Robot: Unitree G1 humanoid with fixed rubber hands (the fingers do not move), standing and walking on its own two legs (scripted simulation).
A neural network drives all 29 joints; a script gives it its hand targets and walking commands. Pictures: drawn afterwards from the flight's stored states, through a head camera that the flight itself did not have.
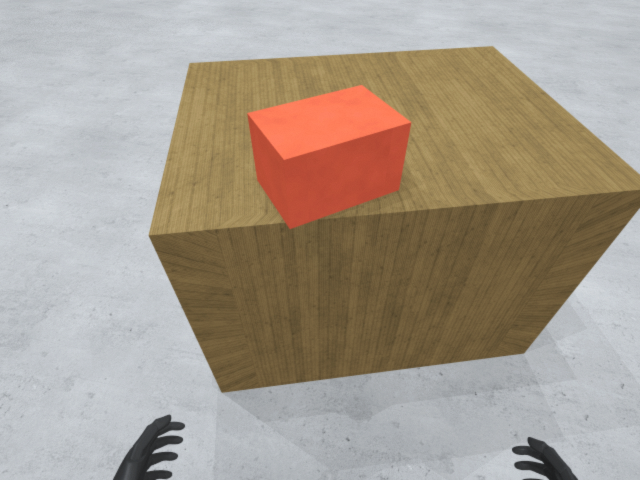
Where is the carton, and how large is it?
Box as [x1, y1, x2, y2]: [247, 85, 410, 228]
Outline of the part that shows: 410,122 362,85 247,113 257,179 289,228 397,190 400,181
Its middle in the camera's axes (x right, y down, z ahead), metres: +0.01 -0.18 +0.76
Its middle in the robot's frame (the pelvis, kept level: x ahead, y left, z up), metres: +0.69 +0.03 +0.04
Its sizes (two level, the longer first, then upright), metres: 0.248 0.168 0.154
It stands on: a pedestal, 0.72 m high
